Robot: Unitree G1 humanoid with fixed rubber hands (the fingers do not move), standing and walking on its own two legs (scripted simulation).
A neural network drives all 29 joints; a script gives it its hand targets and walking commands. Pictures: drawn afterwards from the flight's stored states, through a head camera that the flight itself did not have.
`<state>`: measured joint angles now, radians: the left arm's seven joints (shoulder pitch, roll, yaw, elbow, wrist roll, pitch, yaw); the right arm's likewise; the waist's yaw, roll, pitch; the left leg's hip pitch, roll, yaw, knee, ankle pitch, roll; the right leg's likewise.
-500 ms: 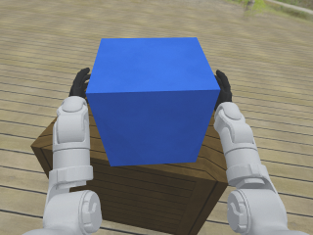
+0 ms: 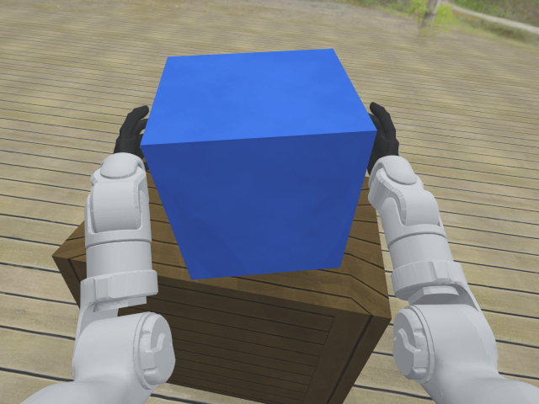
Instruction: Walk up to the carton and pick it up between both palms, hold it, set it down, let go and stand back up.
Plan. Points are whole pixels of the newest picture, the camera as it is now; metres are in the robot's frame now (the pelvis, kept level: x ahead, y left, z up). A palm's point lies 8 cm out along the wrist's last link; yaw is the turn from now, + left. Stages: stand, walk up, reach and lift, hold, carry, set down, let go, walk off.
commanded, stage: reach and lift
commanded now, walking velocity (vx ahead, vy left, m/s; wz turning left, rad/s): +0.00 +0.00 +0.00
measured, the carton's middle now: (259, 168) +0.44 +0.00 +0.18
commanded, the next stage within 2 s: hold in 0.34 s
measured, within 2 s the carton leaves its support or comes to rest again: neither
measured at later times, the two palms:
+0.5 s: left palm (131, 153) +0.36 +0.18 +0.25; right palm (391, 146) +0.37 -0.18 +0.26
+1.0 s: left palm (125, 145) +0.36 +0.18 +0.26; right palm (391, 137) +0.37 -0.17 +0.28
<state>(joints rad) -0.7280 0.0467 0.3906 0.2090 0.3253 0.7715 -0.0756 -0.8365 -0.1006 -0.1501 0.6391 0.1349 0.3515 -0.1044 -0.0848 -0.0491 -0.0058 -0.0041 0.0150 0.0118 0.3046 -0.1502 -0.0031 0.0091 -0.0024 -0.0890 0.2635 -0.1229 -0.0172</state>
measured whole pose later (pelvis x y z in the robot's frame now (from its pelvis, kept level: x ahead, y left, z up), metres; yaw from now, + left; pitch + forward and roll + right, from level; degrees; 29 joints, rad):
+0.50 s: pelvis +0.00 +0.00 +0.00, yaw +0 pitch -8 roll +0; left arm -0.75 0.04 0.39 0.17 0.33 0.85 -0.07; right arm -0.89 -0.15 -0.10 0.63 0.21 0.44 -0.12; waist -0.08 -0.03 -0.03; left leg 0.00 0.02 0.02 0.30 -0.15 0.00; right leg 0.01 0.00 -0.08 0.25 -0.11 -0.02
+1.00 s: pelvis +0.00 +0.00 +0.00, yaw +0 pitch -8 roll -1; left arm -0.75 0.06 0.39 0.15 0.33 0.89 -0.10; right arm -0.91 -0.16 -0.08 0.59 0.23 0.53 -0.15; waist -0.10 -0.02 -0.06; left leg -0.01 0.01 0.01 0.30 -0.15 0.00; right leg 0.01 0.00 -0.08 0.24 -0.11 -0.02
